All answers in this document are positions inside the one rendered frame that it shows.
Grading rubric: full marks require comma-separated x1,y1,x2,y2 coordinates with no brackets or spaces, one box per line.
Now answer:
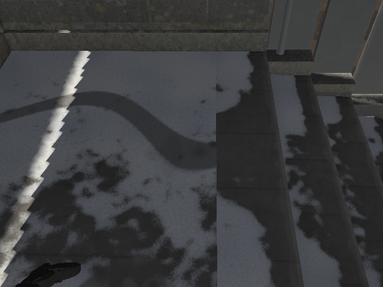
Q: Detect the stairs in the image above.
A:
270,75,383,287

